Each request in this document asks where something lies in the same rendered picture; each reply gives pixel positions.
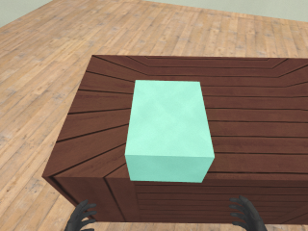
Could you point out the pedestal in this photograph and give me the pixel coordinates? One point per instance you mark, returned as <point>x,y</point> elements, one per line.
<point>257,113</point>

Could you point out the robot right hand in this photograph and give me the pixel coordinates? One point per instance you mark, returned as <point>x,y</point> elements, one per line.
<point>251,216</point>

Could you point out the robot left hand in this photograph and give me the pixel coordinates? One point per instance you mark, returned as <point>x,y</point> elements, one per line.
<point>75,222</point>

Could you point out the carton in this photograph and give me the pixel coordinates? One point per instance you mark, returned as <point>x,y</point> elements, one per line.
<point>168,137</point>

